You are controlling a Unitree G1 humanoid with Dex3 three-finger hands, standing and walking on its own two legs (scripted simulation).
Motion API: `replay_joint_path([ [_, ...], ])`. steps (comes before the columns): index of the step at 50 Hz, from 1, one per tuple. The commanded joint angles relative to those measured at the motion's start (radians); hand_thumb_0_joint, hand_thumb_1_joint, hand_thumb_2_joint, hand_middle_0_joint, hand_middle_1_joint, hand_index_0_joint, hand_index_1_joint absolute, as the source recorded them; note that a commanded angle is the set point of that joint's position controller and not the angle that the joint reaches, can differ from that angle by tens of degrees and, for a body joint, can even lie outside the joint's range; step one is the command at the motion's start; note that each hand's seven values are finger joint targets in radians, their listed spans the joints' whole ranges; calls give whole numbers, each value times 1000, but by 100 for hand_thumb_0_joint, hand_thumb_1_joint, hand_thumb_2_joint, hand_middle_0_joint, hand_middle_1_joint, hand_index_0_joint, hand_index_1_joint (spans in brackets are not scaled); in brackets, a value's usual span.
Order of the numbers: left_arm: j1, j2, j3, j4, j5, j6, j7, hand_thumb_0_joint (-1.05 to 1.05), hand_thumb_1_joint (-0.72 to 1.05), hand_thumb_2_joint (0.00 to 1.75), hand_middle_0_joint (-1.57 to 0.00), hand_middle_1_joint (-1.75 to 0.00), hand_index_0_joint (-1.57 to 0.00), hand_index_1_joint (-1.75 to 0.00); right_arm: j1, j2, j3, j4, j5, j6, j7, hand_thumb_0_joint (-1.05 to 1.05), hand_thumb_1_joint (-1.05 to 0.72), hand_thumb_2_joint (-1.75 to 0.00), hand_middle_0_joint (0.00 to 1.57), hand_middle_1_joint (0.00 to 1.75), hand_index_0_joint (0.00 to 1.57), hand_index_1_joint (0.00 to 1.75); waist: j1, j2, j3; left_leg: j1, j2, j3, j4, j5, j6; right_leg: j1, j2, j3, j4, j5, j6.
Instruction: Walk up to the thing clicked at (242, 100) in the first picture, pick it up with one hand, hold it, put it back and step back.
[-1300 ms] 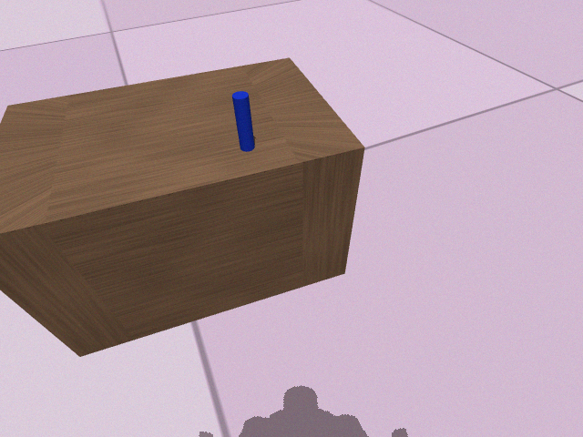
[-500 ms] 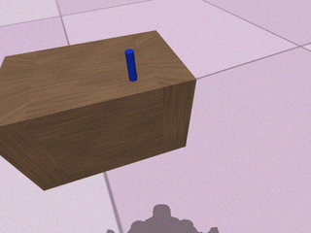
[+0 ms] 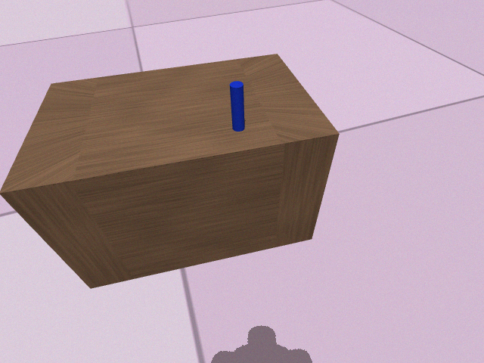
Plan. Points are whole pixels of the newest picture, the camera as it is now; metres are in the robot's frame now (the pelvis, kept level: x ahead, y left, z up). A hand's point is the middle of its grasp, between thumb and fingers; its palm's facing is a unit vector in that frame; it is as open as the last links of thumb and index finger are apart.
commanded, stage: walk up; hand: right
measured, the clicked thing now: (237, 107) +0.88 +0.04 -0.05
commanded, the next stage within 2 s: none
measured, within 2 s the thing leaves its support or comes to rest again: neither
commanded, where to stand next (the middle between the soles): +0.41 +0.16 m, yaw +12 degrees
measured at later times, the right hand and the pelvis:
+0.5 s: hand (335, 347) +0.20 -0.15 -0.15, palm faces -0.13 +0.93 -0.33, open 7.4 cm; pelvis +0.16 +0.11 -0.01, yaw +8 degrees
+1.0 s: hand (292, 223) +0.49 -0.10 -0.15, palm faces -0.32 +0.87 -0.38, open 7.4 cm; pelvis +0.32 +0.14 -0.01, yaw +14 degrees
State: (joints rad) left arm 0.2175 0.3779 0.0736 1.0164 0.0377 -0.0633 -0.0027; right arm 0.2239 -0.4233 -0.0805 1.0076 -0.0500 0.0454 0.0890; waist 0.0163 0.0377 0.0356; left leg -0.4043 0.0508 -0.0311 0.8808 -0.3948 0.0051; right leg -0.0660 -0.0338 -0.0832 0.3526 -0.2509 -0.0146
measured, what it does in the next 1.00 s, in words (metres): walks ahead: left foot, then right foot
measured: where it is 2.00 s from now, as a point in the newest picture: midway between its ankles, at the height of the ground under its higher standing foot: (214, 336)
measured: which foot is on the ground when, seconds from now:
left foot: up 0.00-0.14, down 0.16-0.64, up 0.66-1.00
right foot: down 0.00-0.20, up 0.22-0.60, down 0.62-1.00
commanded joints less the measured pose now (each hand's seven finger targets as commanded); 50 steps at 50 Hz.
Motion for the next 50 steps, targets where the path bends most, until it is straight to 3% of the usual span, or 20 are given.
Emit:
replay_joint_path([
  [1,-61,317,80,-127,4,-36,11,0,90,90,-20,-30,-20,-30,-75,-157,-57,-146,0,-31,23,0,-90,-90,20,30,20,30,10,-167,99,-126,98,-38,-67,50,-27,-60,-299,176,-190,-202,-188],
  [6,-97,327,79,-161,5,-24,-6,0,90,90,-20,-30,-20,-30,41,-164,-80,-133,13,-48,24,0,-90,-90,20,30,20,30,-56,-185,33,200,34,127,-256,207,-17,-239,-217,10,-5,-227,-127],
  [8,-43,266,59,-162,14,-8,-10,0,90,90,-20,-30,-20,-30,198,-221,-110,-79,12,-56,3,0,-90,-90,20,30,20,30,-123,28,-53,419,-34,139,-244,81,4,-357,-163,-42,329,-209,-102],
  [9,4,199,38,-165,11,0,-15,0,90,90,-20,-30,-20,-30,302,-286,-129,-63,9,-61,-14,0,-90,-90,20,30,20,30,-175,232,-66,513,23,-42,-369,-126,65,-481,-89,-81,657,-202,-69],
  [10,28,133,12,-194,-14,-1,-17,0,90,90,-20,-30,-20,-30,308,-350,-126,-97,3,-74,-28,0,-90,-90,20,30,20,30,-154,425,-31,472,233,-524,-602,-331,149,-668,34,-38,890,-391,-27],
  [11,-29,245,35,-208,-21,-3,-10,0,90,90,-20,-30,-20,-30,239,-391,-123,-129,35,-78,-23,0,-90,-90,20,30,20,30,-141,254,-36,364,332,-775,-745,-404,250,-609,11,87,899,-364,-47],
  [12,-55,286,33,-203,-14,-3,-6,0,90,90,-20,-30,-20,-30,171,-408,-126,-153,44,-76,-28,0,-90,-90,20,30,20,30,-108,178,33,256,368,-807,-774,-453,281,-609,-41,131,912,-318,-51],
  [16,91,271,40,-121,-43,8,-23,0,90,90,-20,-30,-20,-30,109,-259,-67,-186,49,-109,-52,0,-90,-90,20,30,20,30,-11,106,33,198,172,-306,-622,-10,169,-479,-105,120,744,-75,-37],
  [23,-21,229,45,-206,-21,0,-47,0,90,90,-20,-30,-20,-30,166,-251,-63,-229,36,-129,-54,0,-90,-90,20,30,20,30,-48,95,89,185,195,-225,-621,147,242,-437,-82,75,419,-17,-3],
  [29,98,203,63,-182,-21,-28,-40,0,90,90,-20,-30,-20,-30,118,-212,-45,-281,45,-115,-53,0,-90,-90,20,30,20,30,30,19,7,55,123,-115,-377,313,163,-60,28,-4,202,95,-20],
  [30,194,235,76,-162,-17,-36,-28,0,90,90,-20,-30,-20,-30,130,-174,-31,-287,50,-114,-54,0,-90,-90,20,30,20,30,73,-57,-54,26,73,-74,-207,343,135,70,19,25,166,71,-37],
  [31,272,300,97,-159,-6,-46,-17,0,90,90,-20,-30,-20,-30,170,-119,-12,-297,55,-115,-55,0,-90,-90,20,30,20,30,104,-238,-100,-98,-35,0,70,232,91,178,-138,262,37,-104,-89],
  [32,263,352,103,-187,-13,-55,-13,0,90,90,-20,-30,-20,-30,218,-101,-4,-298,51,-111,-57,0,-90,-90,20,30,20,30,67,-293,-82,-248,-141,-7,219,-118,47,206,-378,657,-81,-189,-158],
  [33,203,354,96,-203,-25,-50,-14,0,90,90,-20,-30,-20,-30,204,-201,-27,-273,43,-97,-68,0,-90,-90,20,30,20,30,58,-155,-66,-250,-86,-75,295,-143,46,133,-437,742,-97,-279,-249],
  [34,167,344,91,-221,-31,-49,-13,0,90,90,-20,-30,-20,-30,189,-221,-34,-264,42,-98,-74,0,-90,-90,20,30,20,30,43,-149,-19,-260,-49,-89,323,-124,45,61,-439,727,-101,-258,-279],
  [37,113,284,66,-233,-35,-57,-11,0,90,90,-20,-30,-20,-30,187,-188,-29,-231,52,-97,-58,0,-90,-90,20,30,20,30,2,-144,64,-186,-16,-126,235,13,34,-87,-277,369,-109,-43,-172],
  [39,105,279,61,-239,-31,-61,-12,0,90,90,-20,-30,-20,-30,205,-171,-32,-225,44,-89,-45,0,-90,-90,20,30,20,30,-7,-177,68,-123,-20,-86,172,69,16,-153,-235,252,-99,33,-184],
  [44,129,285,62,-267,-17,-57,-14,0,90,90,-20,-30,-20,-30,79,-147,-35,-266,32,-89,-27,0,-90,-90,20,30,20,30,27,-188,69,-98,-1,-10,-93,127,-11,-145,-232,130,-64,106,-198],
  [48,124,269,39,-268,-23,-30,-4,0,90,90,-20,-30,-20,-30,49,-112,-24,-259,39,-100,-48,0,-90,-90,20,30,20,30,21,-188,-1,81,-31,76,-228,270,-5,-172,-216,40,114,504,-169],
  [50,108,255,25,-265,-32,-11,2,0,90,90,-20,-30,-20,-30,82,-127,-31,-227,35,-107,-61,0,-90,-90,20,30,20,30,-14,-128,-46,231,-64,101,-330,381,17,-237,-170,0,253,406,-127],
])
